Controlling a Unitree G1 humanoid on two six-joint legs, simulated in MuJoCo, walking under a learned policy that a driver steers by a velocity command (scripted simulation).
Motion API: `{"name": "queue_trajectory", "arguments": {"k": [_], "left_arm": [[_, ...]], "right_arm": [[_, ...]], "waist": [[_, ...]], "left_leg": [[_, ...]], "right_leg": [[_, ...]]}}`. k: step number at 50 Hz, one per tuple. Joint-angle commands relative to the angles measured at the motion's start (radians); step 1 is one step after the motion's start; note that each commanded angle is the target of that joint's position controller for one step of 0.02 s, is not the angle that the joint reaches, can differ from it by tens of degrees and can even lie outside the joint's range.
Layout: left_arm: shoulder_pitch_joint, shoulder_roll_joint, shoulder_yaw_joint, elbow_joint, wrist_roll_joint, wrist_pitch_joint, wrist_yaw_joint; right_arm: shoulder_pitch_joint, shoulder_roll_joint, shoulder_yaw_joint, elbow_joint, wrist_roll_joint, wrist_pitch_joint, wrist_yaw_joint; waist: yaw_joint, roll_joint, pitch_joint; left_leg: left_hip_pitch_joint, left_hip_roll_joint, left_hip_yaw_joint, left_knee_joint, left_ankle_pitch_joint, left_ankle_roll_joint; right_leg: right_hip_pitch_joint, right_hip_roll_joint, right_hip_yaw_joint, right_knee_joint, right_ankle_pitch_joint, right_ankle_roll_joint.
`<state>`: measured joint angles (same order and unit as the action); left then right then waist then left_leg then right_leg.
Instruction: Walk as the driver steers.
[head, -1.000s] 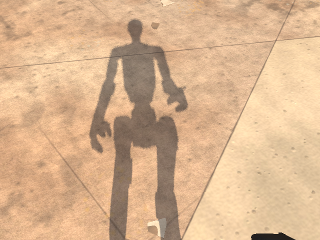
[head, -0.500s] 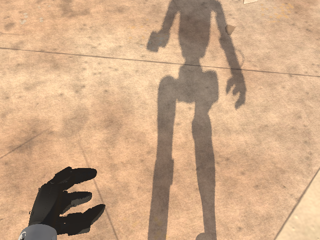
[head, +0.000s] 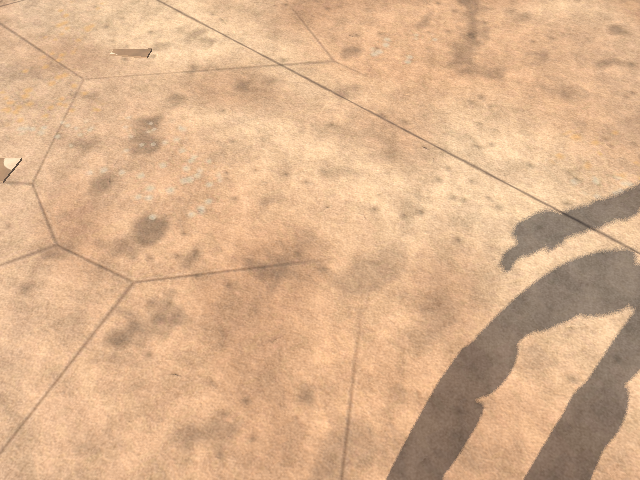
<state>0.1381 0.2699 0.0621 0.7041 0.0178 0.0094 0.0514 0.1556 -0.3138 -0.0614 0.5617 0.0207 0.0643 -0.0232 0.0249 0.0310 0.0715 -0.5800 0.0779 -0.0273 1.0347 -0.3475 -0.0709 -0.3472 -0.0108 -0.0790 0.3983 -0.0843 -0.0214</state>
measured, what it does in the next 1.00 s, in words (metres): walks ahead: left foot, then right foot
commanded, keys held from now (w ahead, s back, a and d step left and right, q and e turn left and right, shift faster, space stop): q+shift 0.18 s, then shift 0.06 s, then e+shift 0.14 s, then w+e+shift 0.54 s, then w+shift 0.02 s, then w+q+shift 0.06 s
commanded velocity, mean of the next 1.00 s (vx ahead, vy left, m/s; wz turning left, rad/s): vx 0.41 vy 0.00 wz -0.10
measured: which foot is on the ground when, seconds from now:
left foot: up 0.00-0.10, down 0.12-0.74, up 0.76-1.00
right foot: down 0.00-0.12, up 0.14-0.72, down 0.74-1.00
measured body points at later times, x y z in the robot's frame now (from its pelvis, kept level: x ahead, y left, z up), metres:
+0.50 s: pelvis +0.03 +0.05 +0.00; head +0.03 +0.06 +0.45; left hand +0.09 +0.34 -0.11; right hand +0.25 -0.16 -0.08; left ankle +0.00 +0.14 -0.74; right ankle +0.05 -0.09 -0.69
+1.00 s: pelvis +0.28 -0.07 +0.00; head +0.30 -0.09 +0.45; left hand +0.32 +0.21 -0.11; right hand +0.43 -0.34 -0.09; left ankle +0.44 +0.07 -0.67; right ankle +0.15 -0.10 -0.74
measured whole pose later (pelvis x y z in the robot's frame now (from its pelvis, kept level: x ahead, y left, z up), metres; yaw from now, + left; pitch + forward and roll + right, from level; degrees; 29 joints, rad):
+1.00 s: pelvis +0.28 -0.07 +0.00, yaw -13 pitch +3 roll +1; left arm 0.51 0.26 0.04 0.78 0.00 -0.05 -0.02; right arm 0.12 -0.28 -0.01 0.65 -0.06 -0.04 0.05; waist 0.06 0.04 -0.02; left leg -0.74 0.09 -0.01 0.94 -0.13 -0.04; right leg 0.00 0.12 0.11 0.29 -0.33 -0.12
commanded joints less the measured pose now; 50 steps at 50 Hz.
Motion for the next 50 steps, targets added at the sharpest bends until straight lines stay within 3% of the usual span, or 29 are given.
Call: {"name": "queue_trajectory", "arguments": {"k": [1,4,5,6,7,8,9,10,12,14,18,19,20,21,22,25,30,31,32,34,36,37,38,39,40,42,45,47,50], "left_arm": [[-0.082,0.183,0.056,-0.072,-0.01,-0.016,-0.002],[-0.068,0.192,0.066,-0.052,-0.027,-0.017,-0.01],[-0.05,0.169,0.063,-0.043,-0.031,-0.016,-0.011],[-0.004,0.124,0.056,-0.023,-0.03,-0.008,-0.015],[0.031,0.076,0.046,-0.056,0.006,-0.001,-0.022],[-0.125,0.098,0.05,-0.122,0.018,-0.015,-0.014],[-0.176,0.126,0.058,-0.135,-0.003,-0.02,-0.007],[-0.134,0.139,0.064,-0.109,-0.015,-0.018,0.0],[-0.057,0.138,0.068,-0.058,0.001,-0.009,0.007],[-0.019,0.122,0.06,-0.036,-0.011,-0.006,-0.007],[-0.021,0.043,0.015,-0.018,-0.025,0.003,-0.029],[-0.031,0.036,0.008,-0.022,-0.028,0.004,-0.038],[-0.039,0.057,0.008,-0.031,-0.036,0.005,-0.047],[-0.057,0.102,0.017,-0.049,-0.051,0.003,-0.054],[-0.075,0.133,0.025,-0.065,-0.063,-0.002,-0.058],[-0.096,0.124,0.026,-0.079,-0.063,-0.027,-0.062],[-0.077,0.069,0.013,-0.084,-0.062,-0.051,-0.084],[-0.087,0.091,0.019,-0.093,0.035,-0.019,-0.122],[-0.078,0.082,0.021,-0.099,0.029,-0.006,-0.142],[-0.042,0.092,0.02,-0.098,0.006,0.002,-0.155],[0.11,0.107,0.027,-0.049,0.01,-0.004,-0.143],[0.331,0.152,0.05,0.027,0.016,-0.013,-0.127],[0.503,0.237,0.065,0.06,0.015,-0.026,-0.103],[0.399,0.307,0.059,-0.016,0.002,-0.029,-0.092],[0.339,0.295,0.065,-0.036,0.006,-0.023,-0.077],[0.316,0.246,0.055,-0.032,0.007,-0.031,-0.062],[0.269,0.189,0.03,-0.033,-0.01,-0.06,-0.06],[0.295,0.184,0.03,-0.012,-0.013,-0.075,-0.065],[0.337,0.156,0.02,0.034,-0.023,-0.096,-0.066]], "right_arm": [[0.051,-0.08,-0.025,-0.057,0.002,-0.006,0.011],[0.096,-0.085,-0.039,-0.038,0.0,0.004,0.025],[0.145,-0.091,-0.051,-0.014,-0.001,0.008,0.024],[0.21,-0.126,-0.07,0.01,-0.004,0.008,0.017],[0.231,-0.273,-0.103,-0.013,-0.008,0.004,0.0],[0.19,-0.292,-0.099,-0.054,-0.048,-0.023,0.003],[0.134,-0.259,-0.095,-0.056,-0.062,-0.043,0.005],[0.057,-0.22,-0.083,-0.062,-0.046,-0.053,0.002],[-0.015,-0.14,-0.053,-0.075,-0.019,-0.052,-0.009],[-0.008,-0.08,-0.023,-0.064,-0.03,-0.055,-0.016],[0.021,0.006,0.016,-0.006,-0.048,-0.068,-0.014],[0.026,-0.004,0.014,0.004,-0.056,-0.069,-0.012],[0.069,-0.056,-0.005,0.018,-0.055,-0.068,-0.008],[0.112,-0.144,-0.034,0.03,-0.045,-0.067,-0.002],[0.127,-0.17,-0.044,0.038,-0.039,-0.072,0.001],[0.156,-0.144,-0.046,0.066,-0.02,-0.105,-0.008],[0.125,-0.129,-0.059,0.076,-0.01,-0.147,0.001],[0.167,-0.123,-0.05,0.092,-0.087,-0.137,0.014],[0.131,-0.133,-0.056,0.092,-0.087,-0.134,0.021],[0.093,-0.142,-0.058,0.091,-0.078,-0.129,0.026],[0.058,-0.142,-0.055,0.093,-0.071,-0.123,0.025],[0.053,-0.113,-0.043,0.093,-0.082,-0.121,0.024],[-0.03,-0.002,-0.007,0.048,-0.105,-0.121,0.03],[-0.106,0.025,0.007,-0.045,-0.098,-0.135,0.037],[-0.124,-0.039,0.002,-0.054,-0.098,-0.153,0.048],[-0.051,-0.099,-0.005,0.008,-0.094,-0.17,0.056],[-0.024,-0.094,0.005,0.033,-0.099,-0.123,0.066],[-0.089,-0.082,0.015,0.015,-0.085,-0.103,0.068],[-0.178,-0.029,0.04,0.007,-0.069,-0.111,0.081]], "waist": [[-0.035,-0.2,-0.212],[-0.058,-0.192,-0.209],[-0.071,-0.161,-0.21],[-0.081,-0.048,-0.161],[-0.033,0.297,-0.098],[-0.096,0.273,-0.14],[-0.081,0.19,-0.113],[-0.035,0.157,-0.101],[-0.004,0.127,-0.157],[0.001,0.112,-0.209],[-0.024,0.103,-0.199],[-0.038,0.119,-0.183],[-0.069,0.135,-0.18],[-0.105,0.167,-0.142],[-0.119,0.171,-0.097],[-0.13,0.111,-0.011],[-0.107,0.06,-0.041],[-0.108,0.033,-0.077],[-0.087,0.098,-0.056],[-0.055,0.13,-0.045],[0.033,0.048,-0.071],[0.133,-0.092,-0.15],[0.203,-0.368,-0.159],[0.155,-0.438,-0.132],[0.139,-0.263,-0.089],[0.062,-0.052,-0.062],[-0.002,-0.085,0.008],[0.001,-0.066,0.039],[0.03,-0.08,0.043]], "left_leg": [[0.143,0.009,0.043,-0.132,0.023,0.032],[0.272,-0.023,0.095,-0.359,0.065,0.085],[0.356,-0.056,0.105,-0.445,0.084,0.114],[0.451,-0.048,0.014,-0.57,0.136,0.165],[0.563,0.23,-0.428,-0.641,0.405,0.297],[0.457,0.285,-0.593,-0.727,0.358,0.423],[0.418,0.233,-0.531,-0.767,0.206,0.38],[0.394,0.192,-0.449,-0.758,0.17,0.314],[0.362,0.139,-0.33,-0.695,0.295,0.26],[0.369,0.112,-0.249,-0.668,0.422,0.256],[0.411,0.09,-0.145,-0.655,0.445,0.244],[0.393,0.101,-0.14,-0.661,0.417,0.253],[0.395,0.121,-0.168,-0.71,0.181,0.269],[0.409,0.163,-0.245,-0.771,-0.067,0.293],[0.432,0.207,-0.324,-0.816,-0.251,0.303],[0.574,0.288,-0.406,-0.864,-0.352,0.297],[0.617,0.273,-0.232,-0.888,-0.192,0.25],[0.558,0.23,-0.13,-0.898,-0.223,0.231],[0.491,0.202,-0.059,-0.896,-0.22,0.208],[0.392,0.19,0.028,-0.877,-0.241,0.178],[0.266,0.158,0.139,-0.686,-0.131,0.153],[0.159,0.092,0.232,-0.338,0.128,0.136],[-0.128,-0.006,0.239,0.111,-0.119,0.097],[-0.452,-0.145,0.038,0.281,-0.212,0.07],[-0.535,-0.056,-0.042,0.343,-0.113,0.071],[-0.41,0.015,-0.038,0.237,0.035,0.062],[-0.261,0.029,-0.008,0.101,0.109,0.023],[-0.255,0.009,0.032,-0.002,0.16,0.01],[-0.167,-0.024,0.103,-0.244,0.336,0.036]], "right_leg": [[0.126,-0.264,0.133,-0.119,0.049,-0.192],[0.116,-0.284,0.071,-0.053,-0.028,-0.136],[0.074,-0.264,0.032,0.017,-0.088,-0.088],[-0.051,-0.2,-0.035,0.185,-0.209,-0.011],[-0.393,-0.045,-0.122,0.542,-0.531,0.11],[-0.485,0.028,0.107,0.698,-0.562,0.103],[-0.482,0.016,0.164,0.744,-0.458,0.068],[-0.47,-0.002,0.173,0.734,-0.35,0.05],[-0.373,-0.007,0.151,0.771,-0.239,0.069],[-0.296,0.001,0.123,0.817,-0.191,0.087],[-0.175,-0.055,0.12,0.546,-0.144,0.099],[-0.123,-0.059,0.114,0.479,-0.159,0.096],[-0.113,-0.049,0.083,0.452,-0.179,0.088],[-0.166,-0.027,0.053,0.467,-0.228,0.073],[-0.237,-0.036,0.075,0.459,-0.262,0.051],[-0.434,-0.071,0.134,0.448,-0.299,-0.008],[-0.42,-0.12,0.096,0.432,-0.272,-0.037],[-0.296,-0.05,0.018,0.384,-0.293,-0.032],[-0.217,-0.046,-0.005,0.345,-0.281,-0.036],[-0.074,-0.026,-0.063,0.297,-0.259,-0.055],[0.168,0.038,-0.116,0.241,-0.24,-0.082],[0.402,0.072,-0.064,0.216,-0.332,-0.112],[0.531,-0.142,0.329,0.068,-0.621,-0.17],[0.55,-0.265,0.908,-0.232,-0.822,-0.274],[0.57,-0.318,0.914,-0.259,-0.762,-0.308],[0.439,-0.247,0.693,-0.186,-0.559,-0.279],[0.243,-0.125,0.529,-0.255,-0.386,-0.256],[0.216,-0.087,0.463,-0.285,-0.234,-0.261],[0.243,-0.048,0.317,-0.296,0.109,-0.214]]}}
